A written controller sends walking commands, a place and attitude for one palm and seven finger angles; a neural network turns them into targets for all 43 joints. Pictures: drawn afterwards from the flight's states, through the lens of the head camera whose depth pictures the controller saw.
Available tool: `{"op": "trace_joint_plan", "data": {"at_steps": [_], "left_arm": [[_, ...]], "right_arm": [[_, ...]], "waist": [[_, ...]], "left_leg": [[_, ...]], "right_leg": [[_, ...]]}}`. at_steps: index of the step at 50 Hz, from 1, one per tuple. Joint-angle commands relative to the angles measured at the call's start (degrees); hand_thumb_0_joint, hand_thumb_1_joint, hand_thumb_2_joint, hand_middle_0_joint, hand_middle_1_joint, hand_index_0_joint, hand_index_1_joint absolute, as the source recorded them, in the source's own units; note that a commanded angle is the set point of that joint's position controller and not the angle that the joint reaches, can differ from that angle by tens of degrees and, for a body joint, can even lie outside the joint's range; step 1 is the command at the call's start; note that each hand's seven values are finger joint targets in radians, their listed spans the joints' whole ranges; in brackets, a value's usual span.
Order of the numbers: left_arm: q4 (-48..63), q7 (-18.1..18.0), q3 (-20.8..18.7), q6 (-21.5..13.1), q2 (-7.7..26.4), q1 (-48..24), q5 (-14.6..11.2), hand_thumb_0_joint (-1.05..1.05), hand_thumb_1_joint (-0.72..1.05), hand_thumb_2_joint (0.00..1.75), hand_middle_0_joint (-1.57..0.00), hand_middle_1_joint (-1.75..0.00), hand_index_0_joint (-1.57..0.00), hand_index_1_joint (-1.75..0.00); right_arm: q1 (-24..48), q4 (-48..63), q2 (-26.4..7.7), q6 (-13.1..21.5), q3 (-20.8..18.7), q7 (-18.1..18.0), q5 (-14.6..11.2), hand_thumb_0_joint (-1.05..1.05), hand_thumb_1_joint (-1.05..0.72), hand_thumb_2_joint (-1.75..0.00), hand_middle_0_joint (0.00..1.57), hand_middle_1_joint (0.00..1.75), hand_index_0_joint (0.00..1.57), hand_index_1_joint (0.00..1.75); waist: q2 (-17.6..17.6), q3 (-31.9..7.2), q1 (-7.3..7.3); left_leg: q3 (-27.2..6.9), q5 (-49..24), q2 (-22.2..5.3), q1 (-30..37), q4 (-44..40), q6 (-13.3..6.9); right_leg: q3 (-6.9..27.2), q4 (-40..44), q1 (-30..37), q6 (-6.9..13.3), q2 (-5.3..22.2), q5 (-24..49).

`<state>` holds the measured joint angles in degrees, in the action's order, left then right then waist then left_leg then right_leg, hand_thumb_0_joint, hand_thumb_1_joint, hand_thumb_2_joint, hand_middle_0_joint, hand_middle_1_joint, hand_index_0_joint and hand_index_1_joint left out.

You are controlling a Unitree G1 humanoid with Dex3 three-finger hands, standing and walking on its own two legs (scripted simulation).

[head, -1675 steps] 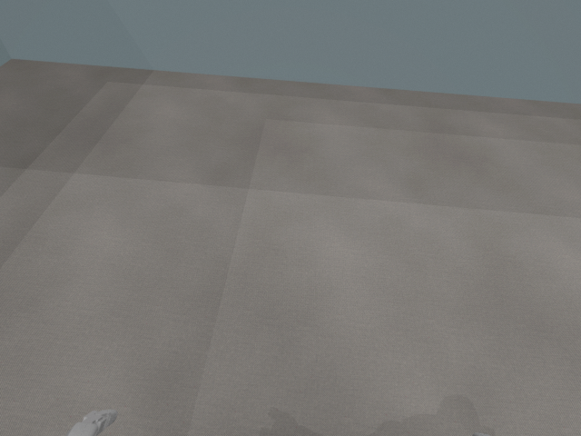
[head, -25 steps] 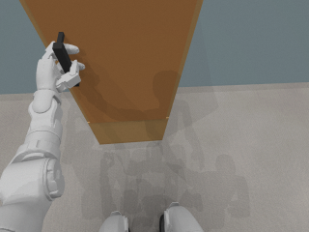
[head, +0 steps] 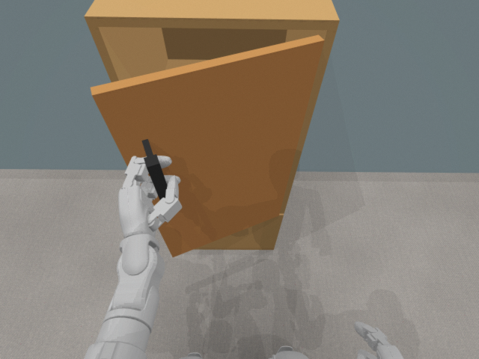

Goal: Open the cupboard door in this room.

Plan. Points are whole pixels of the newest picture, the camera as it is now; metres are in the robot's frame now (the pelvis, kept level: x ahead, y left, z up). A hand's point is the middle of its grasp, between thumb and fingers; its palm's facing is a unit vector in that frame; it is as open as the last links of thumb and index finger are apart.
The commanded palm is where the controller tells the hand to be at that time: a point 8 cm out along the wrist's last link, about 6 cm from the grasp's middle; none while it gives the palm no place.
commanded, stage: pull the door open along its arc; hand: left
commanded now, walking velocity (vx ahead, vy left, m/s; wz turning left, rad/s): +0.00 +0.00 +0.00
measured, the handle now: (158, 177) +0.41 +0.15 +0.05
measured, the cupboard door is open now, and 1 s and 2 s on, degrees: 23 45 51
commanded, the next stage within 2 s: open thumb and fingers to let go in 0.42 s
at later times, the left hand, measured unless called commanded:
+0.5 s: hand (233, 255) +0.27 +0.02 +0.06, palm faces +0.26 -0.96 -0.05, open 5.9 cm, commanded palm +0.23 +0.07 +0.05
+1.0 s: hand (222, 251) +0.27 +0.04 +0.05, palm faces +0.38 -0.93 -0.03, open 11.9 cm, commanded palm +0.23 +0.07 +0.05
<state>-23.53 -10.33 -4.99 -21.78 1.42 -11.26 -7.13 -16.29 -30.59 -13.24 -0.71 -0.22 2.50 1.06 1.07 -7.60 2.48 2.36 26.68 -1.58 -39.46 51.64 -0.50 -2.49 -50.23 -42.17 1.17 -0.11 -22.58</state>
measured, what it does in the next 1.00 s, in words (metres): stands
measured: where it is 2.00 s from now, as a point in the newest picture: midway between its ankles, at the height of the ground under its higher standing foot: outside the picture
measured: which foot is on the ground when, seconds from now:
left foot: down 0.00-1.00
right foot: down 0.00-1.00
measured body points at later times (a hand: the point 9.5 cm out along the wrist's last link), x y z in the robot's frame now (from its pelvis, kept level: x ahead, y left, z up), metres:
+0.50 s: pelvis +0.00 -0.04 +0.00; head +0.02 -0.06 +0.45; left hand +0.25 +0.07 +0.06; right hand +0.19 -0.24 -0.09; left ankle -0.02 +0.11 -0.69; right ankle +0.02 -0.11 -0.69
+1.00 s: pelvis -0.01 -0.05 +0.00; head +0.03 -0.07 +0.44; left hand +0.25 +0.08 +0.06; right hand +0.17 -0.25 -0.11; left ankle -0.02 +0.11 -0.69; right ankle +0.02 -0.11 -0.69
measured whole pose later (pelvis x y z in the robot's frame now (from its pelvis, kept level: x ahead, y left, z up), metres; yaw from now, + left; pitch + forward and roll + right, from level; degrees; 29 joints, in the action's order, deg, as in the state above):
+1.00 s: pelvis -0.01 -0.05 +0.00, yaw +4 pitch +10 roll +1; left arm -5.3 -31.6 14.4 -13.6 -4.8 8.7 4.8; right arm -12.4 -32.3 -10.9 2.6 0.2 0.3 4.1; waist 2.1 -6.9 0.8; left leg -2.5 26.0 -1.2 -36.2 51.8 2.6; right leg -7.0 -53.1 -38.5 4.9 0.3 -25.3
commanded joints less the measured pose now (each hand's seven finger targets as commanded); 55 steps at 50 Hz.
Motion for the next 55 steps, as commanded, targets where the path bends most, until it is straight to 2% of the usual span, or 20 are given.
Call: {"op": "trace_joint_plan", "data": {"at_steps": [1, 4, 5, 11, 17, 20, 21, 25, 26, 28, 31, 34, 36, 40, 42, 46, 48, 50, 53, 55], "left_arm": [[16.1, -13.4, 2.6, -2.5, -0.3, -5.9, 6.5, 0.0, 0.9, 0.9, -0.4, -1.35, -0.4, -1.35], [20.3, -20.3, 9.0, -0.4, -6.9, -2.6, 10.7, 0.0, 0.9, 0.9, -0.4, -1.35, -0.4, -1.35], [20.7, -21.7, 11.1, 0.6, -8.3, -0.7, 11.9, 0.0, 0.9, 0.9, -0.4, -1.35, -0.4, -1.35], [25.4, -23.3, 21.2, 4.0, -14.1, 2.6, 16.7, 0.0, 0.9, 0.9, -0.4, -1.35, -0.4, -1.35], [31.8, -22.0, 25.9, 5.9, -18.2, 15.6, 13.6, 0.0, 0.9, 0.9, -0.4, -1.35, -0.4, -1.35], [34.5, -21.3, 24.7, 7.6, -16.6, 24.6, 12.8, 0.0, 0.9, 0.9, -0.4, -1.35, -0.4, -1.35], [35.2, -21.4, 24.5, 8.1, -16.4, 24.0, 12.4, 0.0, 0.9, 0.9, -0.4, -1.35, -0.4, -1.35], [32.0, -23.4, 20.7, 8.6, -13.8, 14.1, 12.4, 0.0, 0.9, 0.9, -0.4, -1.35, -0.4, -1.35], [30.1, -24.3, 18.7, 8.3, -12.1, 8.1, 12.3, 0.0, 0.9, 0.9, -0.4, -1.35, -0.4, -1.35], [27.9, -24.6, 18.2, 7.8, -12.6, 8.6, 12.7, 0.0, 0.76, 0.84, -0.39, -1.34, -0.39, -1.34], [28.5, -24.2, 18.0, 7.1, -12.2, 10.1, 12.9, 0.0, 0.55, 0.75, -0.38, -1.31, -0.38, -1.31], [29.5, -22.9, 19.5, 6.1, -12.7, 11.4, 13.7, 0.0, 0.34, 0.66, -0.36, -1.29, -0.36, -1.29], [29.8, -22.0, 21.0, 5.7, -13.7, 12.9, 14.0, 0.0, 0.2, 0.6, -0.35, -1.27, -0.35, -1.27], [31.7, -21.1, 22.6, 4.6, -13.5, 11.2, 14.5, 0.0, -0.08, 0.48, -0.33, -1.24, -0.33, -1.24], [31.7, -20.9, 21.1, 4.2, -12.3, 13.2, 13.8, 0.0, -0.22, 0.42, -0.32, -1.23, -0.32, -1.23], [31.2, -21.1, 20.4, 4.2, -11.8, 10.5, 13.1, 0.0, -0.5, 0.3, -0.3, -1.2, -0.3, -1.2], [30.7, -21.6, 20.7, 4.3, -12.3, 10.6, 13.3, 0.0, -0.5, 0.3, -0.3, -1.2, -0.3, -1.2], [30.2, -21.8, 20.0, 4.4, -11.7, 10.5, 13.5, 0.0, -0.5, 0.3, -0.28, -1.1, -0.28, -1.1], [30.8, -22.3, 21.8, 4.5, -13.6, 9.8, 14.0, 0.0, -0.5, 0.3, -0.26, -0.95, -0.26, -0.95], [30.6, -22.3, 21.9, 4.7, -13.7, 11.0, 14.0, 0.0, -0.5, 0.3, -0.24, -0.85, -0.24, -0.85]], "right_arm": [[0.8, 6.5, -4.9, 2.6, -2.6, 0.6, 1.5, 0.0, -0.9, -0.9, 0.2, 0.3, 0.2, 0.3], [2.8, 6.9, -3.9, 2.8, -2.6, 1.1, 2.4, 0.0, -0.9, -0.9, 0.2, 0.3, 0.2, 0.3], [2.9, 7.1, -3.8, 2.7, -2.6, 1.1, 2.6, 0.0, -0.9, -0.9, 0.2, 0.3, 0.2, 0.3], [6.7, 7.8, -2.5, 2.6, -1.9, -0.4, 2.9, 0.0, -0.9, -0.9, 0.2, 0.3, 0.2, 0.3], [10.3, 9.2, -1.0, 3.9, -0.8, -0.4, 2.0, 0.0, -0.9, -0.9, 0.2, 0.3, 0.2, 0.3], [11.1, 10.1, -0.7, 3.9, -0.3, -0.3, 1.8, 0.0, -0.9, -0.9, 0.2, 0.3, 0.2, 0.3], [11.6, 10.0, -0.5, 3.9, -0.1, -0.3, 1.7, 0.0, -0.9, -0.9, 0.2, 0.3, 0.2, 0.3], [12.8, 8.4, -0.6, 4.4, 0.4, -1.4, 2.2, 0.0, -0.9, -0.9, 0.2, 0.3, 0.2, 0.3], [13.2, 7.4, -0.8, 4.5, 0.4, -1.8, 2.5, 0.0, -0.9, -0.9, 0.2, 0.3, 0.2, 0.3], [12.8, 6.8, -0.3, 5.0, 0.3, -2.0, 2.8, 0.0, -0.9, -0.9, 0.2, 0.3, 0.2, 0.3], [11.5, 7.0, -0.5, 5.1, -0.3, -2.1, 3.0, 0.0, -0.9, -0.9, 0.2, 0.3, 0.2, 0.3], [9.9, 7.0, -0.6, 5.2, -0.7, -2.1, 3.0, 0.0, -0.9, -0.9, 0.2, 0.3, 0.2, 0.3], [9.2, 7.2, -0.9, 5.3, -0.9, -1.9, 3.0, 0.0, -0.9, -0.9, 0.2, 0.3, 0.2, 0.3], [8.8, 7.3, -1.4, 5.8, -1.2, -2.1, 2.9, 0.0, -0.9, -0.9, 0.2, 0.3, 0.2, 0.3], [8.7, 7.6, -1.5, 5.9, -1.3, -2.3, 2.8, 0.0, -0.9, -0.9, 0.2, 0.3, 0.2, 0.3], [9.2, 7.5, -1.6, 6.2, -1.0, -2.6, 2.6, 0.0, -0.9, -0.9, 0.2, 0.3, 0.2, 0.3], [9.2, 7.7, -1.4, 6.5, -0.9, -2.5, 2.7, 0.0, -0.9, -0.9, 0.2, 0.3, 0.2, 0.3], [9.3, 7.6, -1.5, 6.6, -1.0, -2.5, 2.6, 0.0, -0.9, -0.9, 0.2, 0.3, 0.2, 0.3], [8.8, 7.9, -1.5, 6.8, -1.1, -2.3, 2.8, 0.0, -0.9, -0.9, 0.2, 0.3, 0.2, 0.3], [8.5, 8.0, -1.6, 7.0, -1.2, -2.2, 2.7, 0.0, -0.9, -0.9, 0.2, 0.3, 0.2, 0.3]], "waist": [[-1.8, -16.7, -2.34], [-1.0, -17.6, -2.6], [-3.8, -17.4, -2.09], [-5.1, -13.4, -0.45], [-4.2, -12.4, -1.91], [-4.8, -11.7, -3.45], [-5.1, -10.7, -2.98], [-7.6, -5.2, -2.19], [-8.2, -3.8, -1.19], [-7.9, -5.7, -2.09], [-7.0, -11.2, -2.76], [-6.6, -13.2, -2.11], [-7.1, -13.0, -1.51], [-7.1, -12.7, -0.52], [-7.8, -12.7, -1.25], [-7.6, -11.0, -1.08], [-7.3, -10.9, -1.34], [-7.5, -11.0, -1.47], [-5.7, -12.1, -1.39], [-6.9, -12.5, -1.52]], "left_leg": [[-1.3, -21.1, 1.3, 6.5, -5.4, 0.5], [-1.5, -21.8, 1.5, 7.4, -5.1, 0.7], [-1.9, -21.8, 1.4, 7.4, -5.0, 0.6], [-2.3, -16.4, 1.4, 7.7, -5.1, 0.1], [-2.5, -15.6, 2.3, 8.9, -5.1, 0.1], [-2.5, -15.6, 2.7, 8.3, -5.6, 0.3], [-2.4, -14.4, 2.9, 8.2, -5.3, 0.3], [-3.1, -8.6, 3.8, 5.9, -3.8, 0.4], [-3.3, -7.5, 3.9, 5.3, -2.9, 0.3], [-3.5, -7.1, 4.0, 4.8, -2.6, 0.5], [-3.2, -9.7, 3.9, 4.9, -3.3, 0.5], [-3.1, -11.6, 3.6, 4.6, -3.1, 0.6], [-3.2, -12.4, 3.3, 4.5, -3.1, 0.4], [-3.7, -11.7, 3.1, 4.2, -2.4, 0.1], [-3.6, -10.9, 3.2, 3.4, -2.4, 0.3], [-3.6, -9.1, 3.4, 2.7, -2.2, 0.2], [-3.5, -8.8, 3.5, 2.8, -2.3, 0.1], [-3.5, -9.0, 3.4, 3.1, -2.4, 0.0], [-3.2, -10.3, 3.3, 4.2, -2.5, 0.0], [-3.3, -11.1, 3.1, 4.6, -2.7, -0.1]], "right_leg": [[-1.0, 3.3, 13.9, 0.2, -0.4, 19.0], [-1.4, 3.0, 14.5, 0.5, -0.2, 19.2], [-1.5, 3.4, 14.8, 0.5, -0.3, 19.3], [-0.8, 5.4, 14.6, 0.8, 0.3, 16.2], [-0.4, 7.0, 17.7, 0.8, 0.7, 16.9], [0.2, 8.1, 20.5, 0.6, 1.1, 19.3], [0.9, 8.9, 20.0, 0.1, 1.5, 18.6], [4.9, 13.8, 16.0, -0.8, 2.9, 7.8], [6.3, 14.8, 14.1, -1.1, 3.5, 5.3], [7.6, 15.0, 14.8, -1.3, 4.1, 3.9], [7.0, 12.3, 18.4, -1.4, 4.2, 11.4], [6.9, 10.6, 20.3, -1.7, 4.4, 18.2], [5.8, 9.4, 20.0, -1.7, 4.1, 21.0], [6.0, 9.3, 18.3, -1.7, 4.1, 19.0], [6.6, 9.7, 18.9, -1.8, 4.3, 17.6], [7.3, 10.9, 17.4, -1.7, 4.5, 12.4], [6.7, 10.7, 16.7, -1.5, 4.2, 10.5], [6.1, 10.6, 16.3, -1.2, 3.8, 9.9], [4.4, 8.9, 15.6, -0.8, 3.2, 11.4], [3.2, 8.3, 15.7, -0.5, 2.6, 12.4]]}}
